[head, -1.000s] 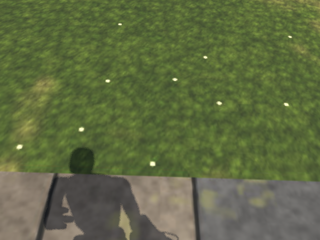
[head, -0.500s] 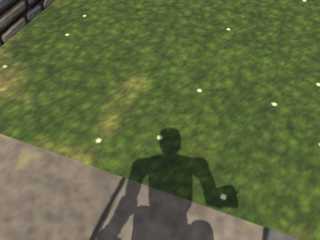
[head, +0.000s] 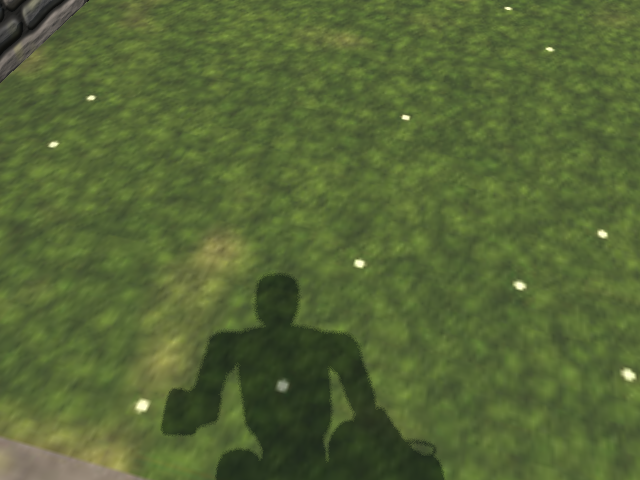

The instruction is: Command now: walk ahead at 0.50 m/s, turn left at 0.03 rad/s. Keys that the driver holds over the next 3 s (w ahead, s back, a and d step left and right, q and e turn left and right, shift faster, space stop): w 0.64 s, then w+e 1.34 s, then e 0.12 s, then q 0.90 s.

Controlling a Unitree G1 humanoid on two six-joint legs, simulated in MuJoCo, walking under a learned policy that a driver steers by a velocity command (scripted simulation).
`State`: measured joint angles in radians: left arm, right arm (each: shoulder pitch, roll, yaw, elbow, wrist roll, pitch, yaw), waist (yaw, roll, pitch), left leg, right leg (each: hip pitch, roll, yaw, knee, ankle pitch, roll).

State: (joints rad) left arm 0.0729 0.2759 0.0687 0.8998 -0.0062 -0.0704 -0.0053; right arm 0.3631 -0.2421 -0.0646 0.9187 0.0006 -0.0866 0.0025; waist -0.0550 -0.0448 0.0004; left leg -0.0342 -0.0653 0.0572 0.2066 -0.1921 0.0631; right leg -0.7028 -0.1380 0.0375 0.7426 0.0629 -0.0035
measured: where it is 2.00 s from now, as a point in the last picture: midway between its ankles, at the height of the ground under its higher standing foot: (389, 252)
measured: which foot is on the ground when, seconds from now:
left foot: down 0.00-0.22, up 0.24-0.72, down 0.74-1.00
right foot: up 0.00-0.18, down 0.20-0.76, up 0.78-1.00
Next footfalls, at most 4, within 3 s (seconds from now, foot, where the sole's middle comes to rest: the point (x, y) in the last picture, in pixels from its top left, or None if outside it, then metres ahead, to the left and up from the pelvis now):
0.20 right None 0.31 -0.16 -0.78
0.74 left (272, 430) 0.62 0.08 -0.78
1.28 right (390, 329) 0.87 -0.21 -0.78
1.76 left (357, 224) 1.23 -0.16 -0.78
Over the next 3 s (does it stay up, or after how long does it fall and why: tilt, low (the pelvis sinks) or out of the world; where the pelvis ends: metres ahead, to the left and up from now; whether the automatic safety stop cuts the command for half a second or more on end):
stays up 1.26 -0.34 0.00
